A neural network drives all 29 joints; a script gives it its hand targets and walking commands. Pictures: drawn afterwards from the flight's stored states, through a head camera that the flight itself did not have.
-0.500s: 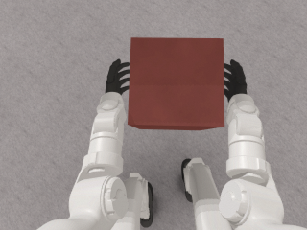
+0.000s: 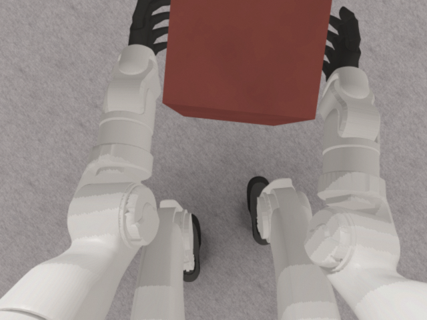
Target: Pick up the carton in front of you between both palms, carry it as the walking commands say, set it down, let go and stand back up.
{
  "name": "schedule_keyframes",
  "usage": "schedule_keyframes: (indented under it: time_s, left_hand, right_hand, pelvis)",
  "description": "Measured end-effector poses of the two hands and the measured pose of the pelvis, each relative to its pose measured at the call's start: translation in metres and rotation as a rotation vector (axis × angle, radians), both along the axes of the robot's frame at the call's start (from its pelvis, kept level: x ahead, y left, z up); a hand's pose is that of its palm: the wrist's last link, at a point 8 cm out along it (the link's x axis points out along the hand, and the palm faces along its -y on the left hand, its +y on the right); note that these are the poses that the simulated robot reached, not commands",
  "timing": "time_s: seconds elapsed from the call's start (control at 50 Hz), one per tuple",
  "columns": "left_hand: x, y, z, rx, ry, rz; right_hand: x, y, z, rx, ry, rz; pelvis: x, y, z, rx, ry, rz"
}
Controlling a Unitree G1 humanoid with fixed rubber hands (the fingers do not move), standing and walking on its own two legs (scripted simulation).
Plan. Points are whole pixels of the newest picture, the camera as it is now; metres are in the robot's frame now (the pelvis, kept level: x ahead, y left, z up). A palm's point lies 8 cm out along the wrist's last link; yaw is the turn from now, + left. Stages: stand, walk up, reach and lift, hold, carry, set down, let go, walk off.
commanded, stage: set down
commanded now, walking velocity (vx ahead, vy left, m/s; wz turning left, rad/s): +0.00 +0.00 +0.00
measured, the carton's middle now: (238, 61) +0.53 -0.09 -0.19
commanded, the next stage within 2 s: none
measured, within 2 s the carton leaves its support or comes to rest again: rests again in 1.28 s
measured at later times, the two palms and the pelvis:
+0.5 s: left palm (175, 53) +0.59 +0.03 -0.26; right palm (324, 67) +0.50 -0.26 -0.24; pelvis +0.00 +0.02 -0.09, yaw -1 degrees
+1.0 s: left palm (174, 64) +0.58 +0.04 -0.30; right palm (317, 70) +0.51 -0.26 -0.27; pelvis -0.01 +0.02 -0.11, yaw -1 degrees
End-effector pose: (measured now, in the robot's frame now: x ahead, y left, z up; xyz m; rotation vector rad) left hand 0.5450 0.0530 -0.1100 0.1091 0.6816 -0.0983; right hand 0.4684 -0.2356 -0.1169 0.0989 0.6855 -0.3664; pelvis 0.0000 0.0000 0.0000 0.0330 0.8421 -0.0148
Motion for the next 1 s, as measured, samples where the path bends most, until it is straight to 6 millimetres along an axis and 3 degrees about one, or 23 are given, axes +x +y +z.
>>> schedule_keyframes:
  time_s: [0.34, 0.54, 0.68, 1.0]
  left_hand:
    - [0.031, -0.016, -0.109, 0.02, 0.024, -0.077]
    - [0.044, -0.029, -0.162, 0.021, 0.043, -0.129]
    - [0.043, -0.026, -0.177, 0.012, 0.048, -0.133]
    - [0.033, -0.017, -0.186, 0.012, 0.069, -0.152]
  right_hand:
    - [0.018, -0.013, -0.102, -0.023, 0.037, -0.029]
    - [0.038, -0.031, -0.134, -0.027, 0.061, -0.005]
    - [0.044, -0.031, -0.143, -0.025, 0.064, 0.006]
    - [0.038, -0.026, -0.154, -0.027, 0.092, 0.038]
  pelvis:
    - [-0.009, 0.012, -0.064, -0.021, -0.026, 0.017]
    - [-0.004, 0.016, -0.092, -0.037, -0.056, 0.012]
    - [-0.002, 0.014, -0.102, -0.047, -0.069, 0.023]
    - [-0.013, 0.016, -0.114, -0.063, -0.105, 0.049]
